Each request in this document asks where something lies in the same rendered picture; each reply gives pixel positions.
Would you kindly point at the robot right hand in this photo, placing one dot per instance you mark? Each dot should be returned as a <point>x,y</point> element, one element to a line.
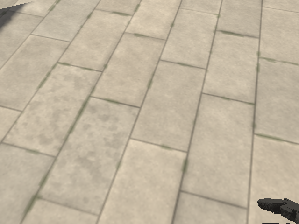
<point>286,208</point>

